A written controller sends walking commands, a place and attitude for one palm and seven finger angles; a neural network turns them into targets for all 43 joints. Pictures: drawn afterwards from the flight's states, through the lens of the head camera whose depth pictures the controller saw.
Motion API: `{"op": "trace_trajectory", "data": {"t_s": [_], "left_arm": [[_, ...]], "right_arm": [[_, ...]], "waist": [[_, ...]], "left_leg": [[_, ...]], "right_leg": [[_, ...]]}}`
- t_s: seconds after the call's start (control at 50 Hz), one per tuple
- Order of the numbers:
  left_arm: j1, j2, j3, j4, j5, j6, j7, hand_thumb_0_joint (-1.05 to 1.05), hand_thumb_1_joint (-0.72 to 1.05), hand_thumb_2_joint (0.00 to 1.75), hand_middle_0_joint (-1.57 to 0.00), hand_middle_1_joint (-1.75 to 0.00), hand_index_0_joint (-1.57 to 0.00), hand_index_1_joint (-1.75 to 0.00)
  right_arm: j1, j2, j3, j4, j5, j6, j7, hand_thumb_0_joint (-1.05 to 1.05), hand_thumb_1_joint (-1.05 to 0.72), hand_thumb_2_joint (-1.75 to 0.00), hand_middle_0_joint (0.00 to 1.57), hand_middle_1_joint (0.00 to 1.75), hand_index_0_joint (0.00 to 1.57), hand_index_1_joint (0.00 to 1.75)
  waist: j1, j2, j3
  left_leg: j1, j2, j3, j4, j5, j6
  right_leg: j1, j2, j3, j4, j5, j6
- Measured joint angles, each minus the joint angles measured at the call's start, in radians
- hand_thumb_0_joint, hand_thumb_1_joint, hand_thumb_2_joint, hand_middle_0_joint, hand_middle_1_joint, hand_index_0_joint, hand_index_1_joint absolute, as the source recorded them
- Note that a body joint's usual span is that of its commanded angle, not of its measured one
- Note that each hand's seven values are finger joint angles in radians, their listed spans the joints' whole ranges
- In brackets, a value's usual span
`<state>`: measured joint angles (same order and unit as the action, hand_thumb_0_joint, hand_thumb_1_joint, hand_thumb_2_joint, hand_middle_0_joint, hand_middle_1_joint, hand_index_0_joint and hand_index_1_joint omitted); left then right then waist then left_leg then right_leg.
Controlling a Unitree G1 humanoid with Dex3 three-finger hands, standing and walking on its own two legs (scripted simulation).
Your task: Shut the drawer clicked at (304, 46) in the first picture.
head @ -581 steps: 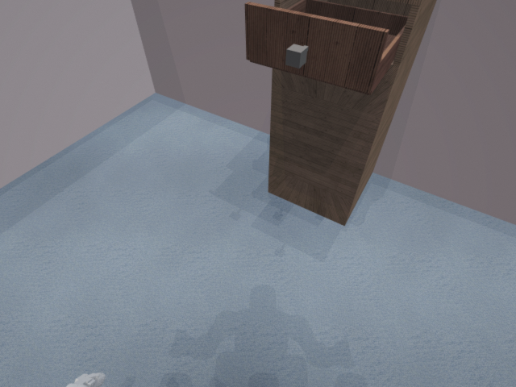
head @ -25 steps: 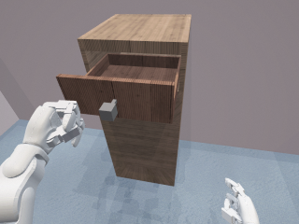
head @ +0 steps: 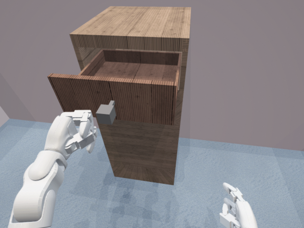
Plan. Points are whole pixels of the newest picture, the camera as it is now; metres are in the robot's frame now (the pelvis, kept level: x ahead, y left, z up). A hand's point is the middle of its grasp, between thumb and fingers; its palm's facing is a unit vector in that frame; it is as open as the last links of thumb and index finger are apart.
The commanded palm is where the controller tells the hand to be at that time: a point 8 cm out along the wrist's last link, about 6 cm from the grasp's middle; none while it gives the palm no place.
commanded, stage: bring the fist close to the handle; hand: left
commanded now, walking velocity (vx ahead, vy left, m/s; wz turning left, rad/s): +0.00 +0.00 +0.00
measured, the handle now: (108, 110) +0.40 +0.18 +0.12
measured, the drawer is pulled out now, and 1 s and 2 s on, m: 0.21 0.21 0.12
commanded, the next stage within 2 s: push the drawer shut in 0.92 s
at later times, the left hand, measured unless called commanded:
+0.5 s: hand (112, 135) +0.30 +0.14 +0.13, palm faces -0.04 -1.00 -0.05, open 3.3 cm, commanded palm +0.28 +0.19 +0.12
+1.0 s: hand (109, 135) +0.30 +0.15 +0.12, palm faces -0.03 -1.00 -0.06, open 3.3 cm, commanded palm +0.28 +0.20 +0.12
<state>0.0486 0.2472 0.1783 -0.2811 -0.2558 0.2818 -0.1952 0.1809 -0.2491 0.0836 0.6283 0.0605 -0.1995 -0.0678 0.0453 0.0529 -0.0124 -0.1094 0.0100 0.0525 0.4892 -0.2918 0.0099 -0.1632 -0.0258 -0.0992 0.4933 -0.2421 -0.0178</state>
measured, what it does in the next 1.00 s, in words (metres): stands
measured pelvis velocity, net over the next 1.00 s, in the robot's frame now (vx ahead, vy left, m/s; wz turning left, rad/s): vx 0.01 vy -0.01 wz -0.01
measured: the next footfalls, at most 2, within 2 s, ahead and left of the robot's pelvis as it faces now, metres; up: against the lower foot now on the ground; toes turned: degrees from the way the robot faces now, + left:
none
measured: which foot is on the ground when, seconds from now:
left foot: down 0.00-1.00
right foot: down 0.00-1.00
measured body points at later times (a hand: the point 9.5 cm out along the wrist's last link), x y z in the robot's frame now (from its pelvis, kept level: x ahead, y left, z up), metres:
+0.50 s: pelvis +0.02 -0.01 +0.00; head +0.00 -0.03 +0.45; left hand +0.30 +0.19 +0.13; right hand +0.19 -0.23 -0.08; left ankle -0.01 +0.11 -0.74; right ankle +0.02 -0.11 -0.74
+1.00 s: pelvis +0.01 -0.01 +0.00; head +0.00 -0.04 +0.45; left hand +0.30 +0.20 +0.13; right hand +0.19 -0.24 -0.09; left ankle -0.01 +0.11 -0.74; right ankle +0.02 -0.11 -0.74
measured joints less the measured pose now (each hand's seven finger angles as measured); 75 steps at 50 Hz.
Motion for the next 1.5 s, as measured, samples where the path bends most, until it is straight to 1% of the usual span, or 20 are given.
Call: {"op": "trace_trajectory", "data": {"t_s": [0.22,0.36,0.54,0.64,0.74,0.88,1.06,1.18,1.24,1.34,1.5], "left_arm": [[0.018,-0.031,-0.05,0.064,0.032,-0.105,0.03,0.02,0.9,0.9,-1.41,-1.6,-1.4,-1.6],[-0.022,-0.045,-0.078,0.157,0.049,-0.156,0.046,0.02,0.9,0.9,-1.41,-1.6,-1.41,-1.6],[-0.027,-0.061,-0.08,0.242,0.057,-0.243,0.047,0.02,0.9,0.9,-1.4,-1.6,-1.4,-1.6],[-0.029,-0.052,-0.071,0.274,0.061,-0.272,0.049,0.02,0.9,0.9,-1.4,-1.6,-1.4,-1.6],[-0.043,-0.043,-0.057,0.291,0.049,-0.305,0.036,0.02,0.9,0.9,-1.4,-1.6,-1.4,-1.6],[-0.063,-0.038,-0.046,0.325,0.04,-0.296,0.014,0.02,0.9,0.9,-1.4,-1.6,-1.4,-1.6],[-0.065,-0.035,-0.037,0.338,0.034,-0.31,0.006,0.02,0.9,0.9,-1.4,-1.6,-1.4,-1.6],[-0.157,-0.028,-0.053,0.414,0.044,-0.306,0.014,0.02,0.9,0.9,-1.41,-1.6,-1.41,-1.6],[-0.192,-0.029,-0.06,0.45,0.047,-0.316,0.013,0.02,0.89,0.93,-1.41,-1.6,-1.4,-1.6],[-0.256,-0.035,-0.075,0.515,0.057,-0.323,0.028,0.01,0.88,0.95,-1.4,-1.6,-1.4,-1.6],[-0.374,-0.029,-0.081,0.652,0.065,-0.342,0.043,0.0,0.88,0.97,-1.4,-1.6,-1.4,-1.6]], "right_arm": [[0.021,0.006,-0.015,0.002,-0.009,-0.008,0.007,0.02,-0.9,-0.9,0.2,0.3,0.2,0.3],[0.022,0.008,-0.019,0.01,-0.014,-0.005,0.006,0.02,-0.9,-0.9,0.2,0.3,0.2,0.3],[0.035,0.008,-0.029,0.011,-0.023,0.002,0.019,0.02,-0.9,-0.9,0.2,0.3,0.2,0.3],[0.037,0.003,-0.036,0.012,-0.024,0.008,0.017,0.02,-0.9,-0.9,0.2,0.3,0.2,0.3],[0.04,-0.005,-0.041,0.018,-0.02,0.001,0.014,0.02,-0.9,-0.9,0.2,0.3,0.2,0.3],[0.033,-0.007,-0.041,0.018,-0.017,0.003,0.012,0.02,-0.9,-0.9,0.2,0.3,0.2,0.3],[0.027,-0.003,-0.036,0.015,-0.015,-0.003,0.011,0.02,-0.9,-0.9,0.2,0.3,0.2,0.3],[0.016,-0.003,-0.031,0.025,-0.012,-0.004,-0.001,0.01,-0.9,-0.9,0.2,0.3,0.2,0.3],[0.018,-0.001,-0.03,0.033,-0.012,-0.002,-0.003,0.01,-0.9,-0.9,0.2,0.3,0.2,0.3],[0.024,0.001,-0.027,0.046,-0.012,0.003,-0.001,0.01,-0.9,-0.9,0.2,0.3,0.2,0.3],[0.031,0.005,-0.021,0.065,-0.011,0.019,-0.002,0.01,-0.9,-0.9,0.2,0.3,0.2,0.3]], "waist": [[-0.013,0.0,0.0],[-0.019,0.004,0.008],[-0.029,0.004,-0.005],[-0.031,0.003,0.001],[-0.029,0.008,0.0],[-0.029,0.009,-0.003],[-0.026,0.006,-0.002],[-0.025,0.003,0.014],[-0.023,0.0,0.014],[-0.021,-0.001,0.015],[-0.029,-0.006,0.02]], "left_leg": [[-0.015,0.0,0.003,0.003,-0.012,0.0],[-0.032,0.001,0.0,0.01,-0.017,-0.003],[-0.049,0.008,0.004,0.015,-0.025,-0.01],[-0.056,0.012,0.005,0.02,-0.028,-0.013],[-0.058,0.014,0.001,0.02,-0.027,-0.015],[-0.064,0.014,0.001,0.019,-0.022,-0.015],[-0.066,0.013,0.0,0.023,-0.02,-0.013],[-0.08,0.008,-0.007,0.034,-0.017,-0.009],[-0.088,0.004,-0.008,0.035,-0.014,-0.007],[-0.098,-0.003,-0.011,0.037,-0.01,-0.003],[-0.117,-0.008,-0.011,0.042,-0.003,0.001]], "right_leg": [[-0.019,0.0,0.004,0.009,-0.014,0.001],[-0.038,0.0,0.001,0.02,-0.023,-0.001],[-0.06,0.007,0.005,0.032,-0.033,-0.007],[-0.067,0.011,0.006,0.038,-0.035,-0.011],[-0.068,0.013,0.003,0.035,-0.034,-0.013],[-0.074,0.014,0.003,0.033,-0.029,-0.014],[-0.073,0.012,0.002,0.032,-0.025,-0.012],[-0.08,0.006,-0.005,0.036,-0.021,-0.009],[-0.087,0.001,-0.005,0.038,-0.019,-0.007],[-0.096,-0.006,-0.008,0.041,-0.016,-0.004],[-0.114,-0.011,-0.007,0.046,-0.008,-0.002]]}}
